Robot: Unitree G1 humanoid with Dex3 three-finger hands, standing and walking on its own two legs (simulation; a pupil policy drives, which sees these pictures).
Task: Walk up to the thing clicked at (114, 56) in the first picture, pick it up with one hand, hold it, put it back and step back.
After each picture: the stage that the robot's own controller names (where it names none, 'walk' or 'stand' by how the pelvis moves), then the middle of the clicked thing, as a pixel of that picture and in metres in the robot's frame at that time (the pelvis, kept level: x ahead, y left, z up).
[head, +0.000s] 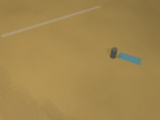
stand; (113, 53) +1.22 -0.32 -0.72
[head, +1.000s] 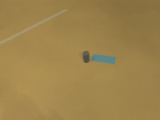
walk; (86, 57) +1.12 +0.08 -0.69
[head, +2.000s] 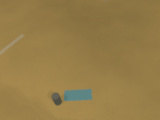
walk; (56, 99) +0.63 +0.31 -0.71
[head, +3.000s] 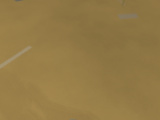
walk; out of the picture +0.42 +0.20 -0.71
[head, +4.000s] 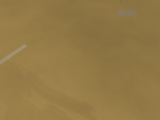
stand; out of the picture +0.36 +0.19 -0.72
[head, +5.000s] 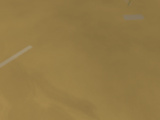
stand; out of the picture +0.34 +0.18 -0.72
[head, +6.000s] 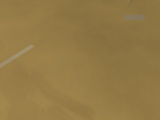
stand; out of the picture +0.35 +0.17 -0.72
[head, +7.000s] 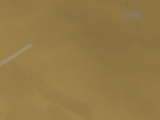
stand; out of the picture +0.37 +0.18 -0.72
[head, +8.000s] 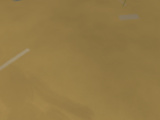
stand; out of the picture +0.36 +0.20 -0.73
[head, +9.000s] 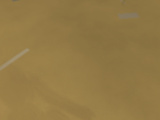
stand; out of the picture +0.35 +0.20 -0.73
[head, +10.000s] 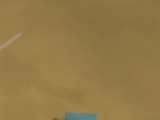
go down; out of the picture +0.36 +0.20 -0.71
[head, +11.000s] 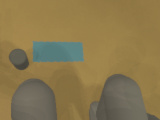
go down; (19, 60) +0.43 +0.23 -0.30
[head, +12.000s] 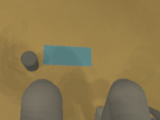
close in; (30, 62) +0.44 +0.22 -0.30
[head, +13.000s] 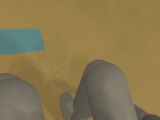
close in; out of the picture +0.42 +0.26 -0.22
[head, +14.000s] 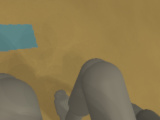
close; out of the picture +0.41 +0.27 -0.23
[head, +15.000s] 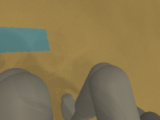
lift; out of the picture +0.36 +0.25 -0.21
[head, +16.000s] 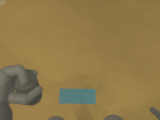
lift; (28, 88) +0.32 +0.18 -0.01
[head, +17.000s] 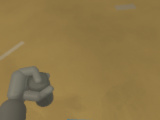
hold; (41, 90) +0.33 +0.16 +0.02
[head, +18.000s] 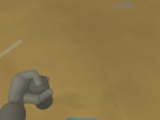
hold; (41, 93) +0.32 +0.16 -0.01
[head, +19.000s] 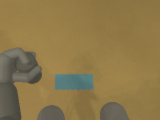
crouch; (29, 69) +0.40 +0.19 -0.08
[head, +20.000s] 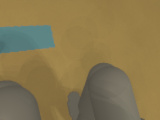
lower; out of the picture +0.43 +0.25 -0.21
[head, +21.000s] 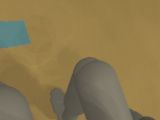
lower; out of the picture +0.43 +0.27 -0.23
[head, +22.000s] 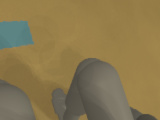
lower; out of the picture +0.42 +0.27 -0.23
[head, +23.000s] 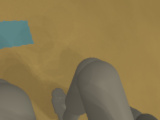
lower; out of the picture +0.43 +0.27 -0.23
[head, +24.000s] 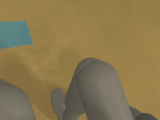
lower; out of the picture +0.43 +0.27 -0.23
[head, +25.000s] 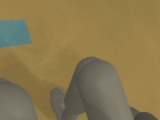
withdraw; out of the picture +0.42 +0.25 -0.23
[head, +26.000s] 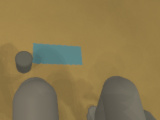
walk; (24, 62) +0.42 +0.21 -0.28
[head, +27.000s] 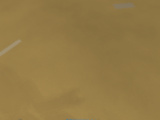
stand; out of the picture +0.36 +0.16 -0.64
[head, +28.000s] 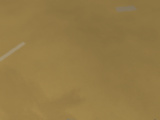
stand; out of the picture +0.37 +0.18 -0.66
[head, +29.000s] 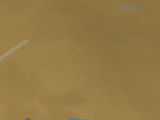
stand; out of the picture +0.36 +0.17 -0.67
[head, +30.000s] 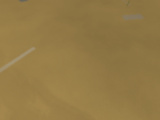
walk; out of the picture +0.38 +0.17 -0.72
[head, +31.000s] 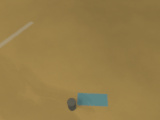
walk; (71, 104) +0.48 +0.11 -0.71
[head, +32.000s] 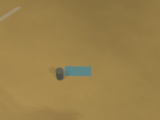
walk; (59, 74) +0.76 +0.15 -0.70
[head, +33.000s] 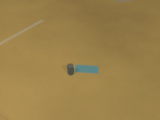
stand; (70, 69) +1.02 +0.17 -0.70
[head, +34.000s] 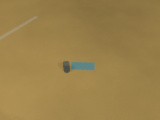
stand; (66, 67) +1.01 +0.19 -0.73
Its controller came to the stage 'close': yes
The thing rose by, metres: 0.71
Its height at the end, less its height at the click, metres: +0.00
